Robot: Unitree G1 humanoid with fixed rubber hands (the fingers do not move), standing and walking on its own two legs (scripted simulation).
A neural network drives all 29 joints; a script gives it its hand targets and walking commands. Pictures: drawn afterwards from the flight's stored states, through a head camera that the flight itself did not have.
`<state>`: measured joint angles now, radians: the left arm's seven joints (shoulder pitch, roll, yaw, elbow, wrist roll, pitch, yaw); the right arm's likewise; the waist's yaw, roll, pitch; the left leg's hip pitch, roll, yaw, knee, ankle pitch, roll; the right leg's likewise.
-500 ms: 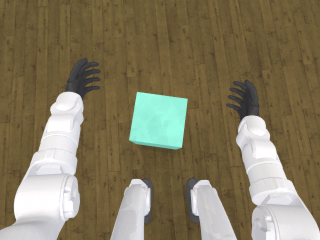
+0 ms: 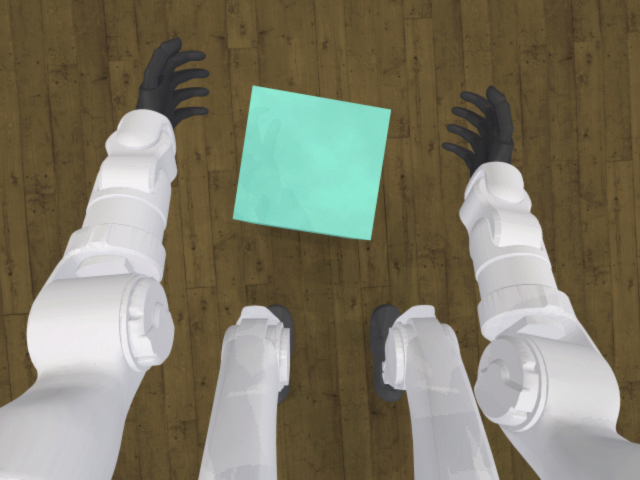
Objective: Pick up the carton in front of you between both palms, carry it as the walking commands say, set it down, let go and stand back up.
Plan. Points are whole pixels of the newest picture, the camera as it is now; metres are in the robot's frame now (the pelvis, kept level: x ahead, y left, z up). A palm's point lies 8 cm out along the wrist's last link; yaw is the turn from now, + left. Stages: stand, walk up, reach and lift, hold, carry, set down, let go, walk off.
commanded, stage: reach and lift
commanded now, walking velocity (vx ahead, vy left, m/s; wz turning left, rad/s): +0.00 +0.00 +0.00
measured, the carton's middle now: (310, 176) +0.48 +0.05 -0.42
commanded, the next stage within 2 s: none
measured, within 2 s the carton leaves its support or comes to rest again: leaves its support in 1.38 s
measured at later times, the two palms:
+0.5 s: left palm (205, 151) +0.50 +0.22 -0.33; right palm (437, 179) +0.47 -0.15 -0.33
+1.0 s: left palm (218, 149) +0.50 +0.19 -0.33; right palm (418, 175) +0.48 -0.13 -0.33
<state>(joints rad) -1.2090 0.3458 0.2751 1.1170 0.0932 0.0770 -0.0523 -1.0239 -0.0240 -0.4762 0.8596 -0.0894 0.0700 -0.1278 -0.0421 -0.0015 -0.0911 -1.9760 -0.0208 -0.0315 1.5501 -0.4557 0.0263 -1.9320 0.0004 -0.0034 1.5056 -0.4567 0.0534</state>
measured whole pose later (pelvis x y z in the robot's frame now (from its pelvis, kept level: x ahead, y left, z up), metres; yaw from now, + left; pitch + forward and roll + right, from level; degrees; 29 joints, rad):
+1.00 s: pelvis -0.04 -0.01 -0.17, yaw -1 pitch +37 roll -5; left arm -1.49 0.43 -0.13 1.26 -0.26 0.02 0.03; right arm -1.36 -0.16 -0.22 1.16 0.21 -0.02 -0.20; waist 0.00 -0.04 0.29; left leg -2.29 -0.01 -0.03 2.17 -0.53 0.03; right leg -2.24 0.03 0.00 2.12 -0.54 0.07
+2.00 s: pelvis -0.02 -0.04 -0.05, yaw +5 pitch +42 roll -1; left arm -1.02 0.11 0.34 0.83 0.21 0.32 -0.02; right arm -0.93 0.14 -0.53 0.63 -0.18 0.25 -0.19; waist 0.02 -0.05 -0.20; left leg -1.99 -0.05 -0.08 1.73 -0.48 -0.05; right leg -1.97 0.15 0.06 1.74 -0.51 0.05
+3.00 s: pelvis +0.07 -0.03 +0.21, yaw +7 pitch +8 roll +0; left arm -0.25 -0.14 0.24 0.46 0.20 0.45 0.05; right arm -0.29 0.16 -0.29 0.50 -0.20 0.36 -0.08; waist 0.00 -0.02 -0.14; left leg -0.48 -0.04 -0.09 0.60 -0.26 -0.02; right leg -0.46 0.06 0.12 0.63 -0.31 0.00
